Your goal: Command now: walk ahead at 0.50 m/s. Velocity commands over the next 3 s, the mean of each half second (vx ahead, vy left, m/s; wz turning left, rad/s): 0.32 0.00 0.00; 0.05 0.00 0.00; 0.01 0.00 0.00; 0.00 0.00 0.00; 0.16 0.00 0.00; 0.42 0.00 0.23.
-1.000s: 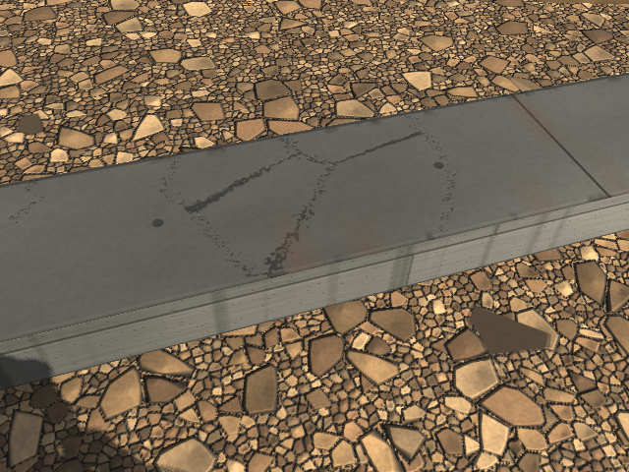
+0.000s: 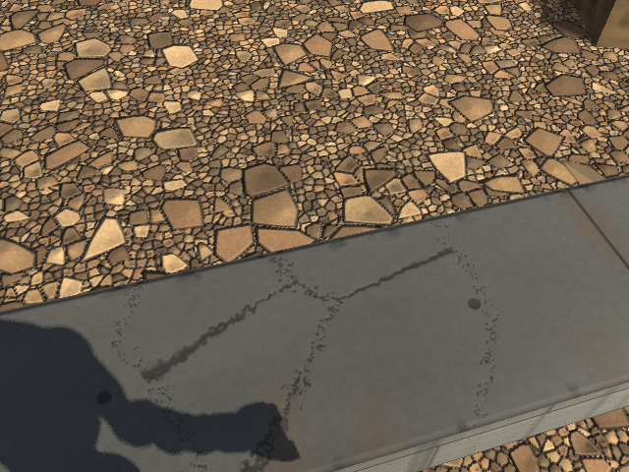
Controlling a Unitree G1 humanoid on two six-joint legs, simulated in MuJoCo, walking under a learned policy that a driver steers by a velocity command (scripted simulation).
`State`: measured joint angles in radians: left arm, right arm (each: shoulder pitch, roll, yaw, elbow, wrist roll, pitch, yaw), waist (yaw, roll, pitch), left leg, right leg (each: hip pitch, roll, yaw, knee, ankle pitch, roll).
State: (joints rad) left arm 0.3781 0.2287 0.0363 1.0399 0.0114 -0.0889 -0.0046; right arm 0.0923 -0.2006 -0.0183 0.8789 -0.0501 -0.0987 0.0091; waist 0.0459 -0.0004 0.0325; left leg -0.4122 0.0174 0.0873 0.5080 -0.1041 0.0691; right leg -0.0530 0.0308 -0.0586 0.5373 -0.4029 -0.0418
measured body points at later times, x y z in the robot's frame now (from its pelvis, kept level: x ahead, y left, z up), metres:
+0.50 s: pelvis +0.17 -0.01 +0.01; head +0.18 -0.02 +0.46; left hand +0.22 +0.21 -0.14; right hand +0.18 -0.23 -0.16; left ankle +0.11 +0.10 -0.70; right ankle +0.23 -0.09 -0.73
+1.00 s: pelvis +0.19 +0.00 +0.01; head +0.20 +0.00 +0.46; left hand +0.20 +0.23 -0.15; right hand +0.15 -0.22 -0.15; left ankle +0.15 +0.10 -0.73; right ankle +0.23 -0.09 -0.73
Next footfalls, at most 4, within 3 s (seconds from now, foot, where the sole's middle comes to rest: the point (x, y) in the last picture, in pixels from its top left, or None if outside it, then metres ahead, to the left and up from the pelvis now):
0.38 right None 0.27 -0.09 -0.77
2.86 left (281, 396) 0.56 0.11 -0.60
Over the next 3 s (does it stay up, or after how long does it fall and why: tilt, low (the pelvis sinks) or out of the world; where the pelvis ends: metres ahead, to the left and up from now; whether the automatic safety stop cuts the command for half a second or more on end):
stays up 0.47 0.04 0.09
